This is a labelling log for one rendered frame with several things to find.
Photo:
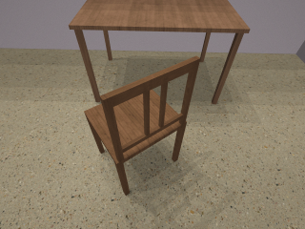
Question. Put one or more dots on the chair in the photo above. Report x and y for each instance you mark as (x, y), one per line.
(134, 117)

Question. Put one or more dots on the table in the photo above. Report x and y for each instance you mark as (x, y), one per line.
(159, 15)

